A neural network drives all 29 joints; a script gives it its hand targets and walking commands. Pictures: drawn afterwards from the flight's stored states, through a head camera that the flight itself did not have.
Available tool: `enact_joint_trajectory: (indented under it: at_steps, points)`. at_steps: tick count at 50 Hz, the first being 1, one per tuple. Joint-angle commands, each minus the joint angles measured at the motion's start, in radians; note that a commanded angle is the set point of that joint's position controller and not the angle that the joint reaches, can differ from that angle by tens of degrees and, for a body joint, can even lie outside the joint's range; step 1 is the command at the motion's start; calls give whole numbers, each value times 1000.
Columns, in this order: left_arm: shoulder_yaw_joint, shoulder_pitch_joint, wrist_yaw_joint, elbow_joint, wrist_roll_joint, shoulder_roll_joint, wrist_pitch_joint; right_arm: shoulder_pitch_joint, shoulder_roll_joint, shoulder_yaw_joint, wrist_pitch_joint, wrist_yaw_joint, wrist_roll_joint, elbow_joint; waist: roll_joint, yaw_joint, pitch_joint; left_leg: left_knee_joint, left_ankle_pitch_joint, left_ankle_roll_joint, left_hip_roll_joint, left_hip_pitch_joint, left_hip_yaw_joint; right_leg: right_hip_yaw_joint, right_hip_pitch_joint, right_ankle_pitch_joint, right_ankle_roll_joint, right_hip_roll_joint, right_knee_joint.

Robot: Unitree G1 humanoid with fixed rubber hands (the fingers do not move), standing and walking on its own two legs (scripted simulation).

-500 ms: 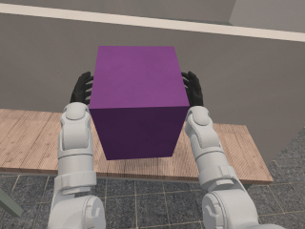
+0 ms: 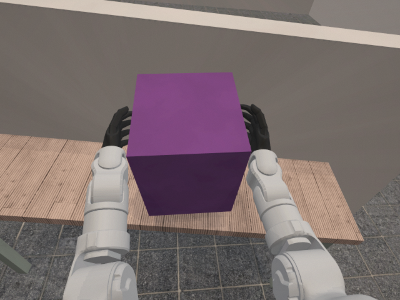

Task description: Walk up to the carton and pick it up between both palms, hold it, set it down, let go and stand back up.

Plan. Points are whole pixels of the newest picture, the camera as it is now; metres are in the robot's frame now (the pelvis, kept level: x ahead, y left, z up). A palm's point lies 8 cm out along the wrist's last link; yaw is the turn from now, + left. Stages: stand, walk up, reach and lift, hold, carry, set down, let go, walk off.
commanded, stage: set down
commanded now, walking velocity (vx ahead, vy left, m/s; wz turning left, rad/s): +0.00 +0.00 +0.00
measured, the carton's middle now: (188, 148) +0.41 +0.01 +0.08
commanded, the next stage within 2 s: none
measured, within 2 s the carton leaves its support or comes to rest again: rests again in 1.72 s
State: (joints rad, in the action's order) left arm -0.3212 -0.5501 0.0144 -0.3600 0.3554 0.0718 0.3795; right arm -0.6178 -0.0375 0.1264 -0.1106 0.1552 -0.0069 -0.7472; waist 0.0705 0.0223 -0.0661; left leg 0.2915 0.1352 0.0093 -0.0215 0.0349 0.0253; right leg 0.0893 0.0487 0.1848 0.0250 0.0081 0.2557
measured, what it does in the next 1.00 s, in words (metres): stands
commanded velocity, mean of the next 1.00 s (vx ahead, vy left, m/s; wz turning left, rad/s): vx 0.00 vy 0.00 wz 0.00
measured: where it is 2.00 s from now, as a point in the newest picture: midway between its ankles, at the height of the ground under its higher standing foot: outside the picture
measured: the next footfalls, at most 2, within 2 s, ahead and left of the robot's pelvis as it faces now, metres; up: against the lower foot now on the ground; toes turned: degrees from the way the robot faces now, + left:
none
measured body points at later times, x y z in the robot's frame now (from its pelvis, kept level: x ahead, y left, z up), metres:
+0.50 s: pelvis +0.00 +0.00 +0.00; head -0.01 +0.02 +0.45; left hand +0.39 +0.16 +0.09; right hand +0.40 -0.13 +0.11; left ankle +0.02 +0.12 -0.75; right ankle -0.02 -0.10 -0.75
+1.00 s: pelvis +0.01 +0.00 +0.00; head +0.03 +0.02 +0.45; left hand +0.41 +0.17 +0.06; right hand +0.42 -0.13 +0.09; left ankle +0.02 +0.12 -0.75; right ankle -0.02 -0.10 -0.75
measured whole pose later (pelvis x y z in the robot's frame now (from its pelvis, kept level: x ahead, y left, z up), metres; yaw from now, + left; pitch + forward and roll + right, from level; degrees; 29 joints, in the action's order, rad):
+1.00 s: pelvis +0.01 +0.00 +0.00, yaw -2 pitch +3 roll +0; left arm -0.48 -0.68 -0.02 -0.79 0.37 0.08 0.07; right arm -0.74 -0.11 0.54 -0.24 0.06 -0.34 -0.98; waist 0.05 -0.06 0.01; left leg 0.28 0.12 0.01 -0.04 0.20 0.08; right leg 0.06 -0.14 0.17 0.03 0.01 0.26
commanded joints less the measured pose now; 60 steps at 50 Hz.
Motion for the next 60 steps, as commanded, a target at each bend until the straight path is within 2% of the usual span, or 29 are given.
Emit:
enact_joint_trajectory:
  at_steps: [1, 14, 19, 20, 22, 24, 26, 27, 30, 31, 34, 36, 37, 39, 41, 45, 48, 49, 50, 51, 52, 54, 59, 60]
  points:
    - [408, -605, 136, 117, -71, 474, -110, -636, -428, -276, -77, -123, -47, 195, -78, -12, 426, 6, -270, 14, 29, -147, 64, 28, 85, -342, -62, 3, 8]
    - [330, -747, 90, -70, -60, 503, -253, -688, -457, -90, -129, -171, -179, 9, -99, -27, 495, 9, -297, 32, 15, -184, 85, 38, 22, -279, -54, 10, -11]
    - [275, -748, 97, -112, -38, 488, -269, -676, -458, -58, -133, -181, -205, -63, -93, -40, 488, 6, -343, 34, 15, -148, 95, 26, 66, -360, -62, 7, 5]
    - [272, -772, 99, -117, -47, 488, -273, -700, -458, -49, -135, -183, -208, -58, -80, -40, 497, -4, -305, 30, 16, -131, 99, 24, 55, -324, -66, 4, -1]
    - [271, -770, 94, -124, -45, 492, -284, -697, -470, -41, -145, -187, -218, -52, -97, -46, 527, 5, -328, 34, 18, -125, 101, 23, 61, -363, -65, 2, 13]
    - [233, -774, 94, -153, -33, 474, -292, -691, -471, -15, -135, -196, -239, -88, -82, -57, 485, -15, -275, 26, 14, -108, 105, 23, 47, -303, -64, 0, 0]
    - [213, -800, 96, -163, -29, 462, -304, -688, -488, 14, -134, -202, -265, -97, -71, -60, 506, -22, -251, 17, 17, -88, 114, 15, 56, -302, -69, -5, 1]
    - [220, -808, 93, -167, -29, 467, -311, -688, -488, 31, -139, -205, -277, -97, -88, -54, 529, -21, -253, 23, 17, -86, 114, 16, 55, -308, -69, -7, 5]
    - [209, -787, 81, -182, -18, 474, -323, -690, -484, 44, -148, -214, -290, -111, -96, -67, 556, 1, -331, 31, 10, -121, 113, 24, 39, -333, -61, 4, 13]
    - [207, -791, 78, -193, -20, 472, -328, -708, -481, 43, -155, -218, -290, -102, -92, -75, 572, 5, -338, 31, 7, -123, 113, 24, 20, -325, -58, 7, 11]
    - [183, -789, 74, -215, -6, 462, -338, -688, -484, 61, -154, -223, -316, -124, -77, -65, 541, 5, -335, 26, 7, -111, 120, 20, 31, -338, -61, 5, 14]
    - [178, -789, 71, -215, -7, 466, -345, -699, -492, 65, -162, -224, -325, -113, -76, -79, 576, 10, -348, 24, 4, -100, 123, 20, 29, -361, -63, 5, 25]
    - [173, -789, 68, -218, -5, 466, -350, -684, -491, 77, -161, -226, -331, -131, -85, -77, 566, 11, -355, 29, 5, -95, 125, 21, 32, -363, -60, 5, 26]
    - [163, -792, 73, -240, -10, 454, -352, -684, -495, 95, -153, -224, -343, -152, -60, -65, 552, 4, -325, 21, 6, -80, 124, 16, 28, -356, -66, 2, 23]
    - [176, -816, 66, -229, -14, 466, -371, -676, -507, 108, -160, -230, -357, -155, -88, -67, 607, 8, -343, 29, 3, -84, 125, 16, 23, -374, -63, 1, 33]
    - [148, -813, 62, -280, -3, 461, -391, -691, -502, 129, -171, -239, -372, -172, -92, -74, 601, 19, -369, 30, 2, -87, 124, 12, 8, -381, -59, -2, 34]
    - [166, -828, 48, -261, -16, 466, -417, -686, -518, 120, -185, -241, -383, -177, -101, -78, 671, 42, -443, 40, -5, -101, 122, 22, 2, -436, -58, 6, 56]
    - [158, -811, 42, -278, -6, 462, -419, -665, -505, 133, -179, -244, -388, -206, -116, -76, 650, 42, -442, 46, -5, -110, 121, 22, -16, -409, -52, 6, 49]
    - [148, -813, 39, -280, -6, 454, -419, -669, -511, 126, -176, -247, -383, -211, -110, -88, 638, 43, -432, 38, -4, -103, 125, 17, -27, -396, -51, 6, 46]
    - [148, -819, 36, -281, -8, 454, -421, -664, -510, 138, -175, -249, -390, -215, -98, -78, 639, 42, -429, 38, -6, -97, 121, 19, -30, -394, -54, 7, 46]
    - [126, -810, 40, -297, -3, 446, -423, -659, -512, 131, -169, -249, -388, -224, -78, -84, 606, 38, -421, 28, -2, -81, 122, 8, -13, -415, -61, 3, 47]
    - [131, -816, 47, -305, -7, 450, -433, -657, -520, 133, -174, -247, -396, -223, -84, -78, 631, 38, -427, 32, 0, -60, 125, 7, 10, -475, -67, -3, 63]
    - [87, -801, 50, -355, 4, 435, -445, -693, -519, 157, -181, -250, -418, -188, -75, -102, 645, 26, -380, 21, -1, 19, 128, 3, 38, -478, -71, -10, 81]
    - [98, -820, 46, -344, 1, 435, -456, -682, -520, 169, -181, -251, -428, -202, -80, -89, 668, 32, -392, 27, -3, 2, 126, 5, 16, -475, -68, -6, 82]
